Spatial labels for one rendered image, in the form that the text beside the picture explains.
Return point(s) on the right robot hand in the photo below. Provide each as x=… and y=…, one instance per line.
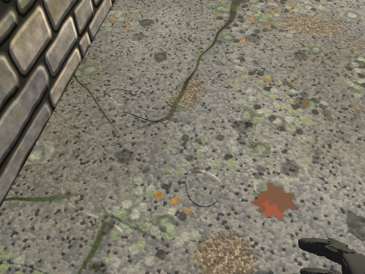
x=352, y=262

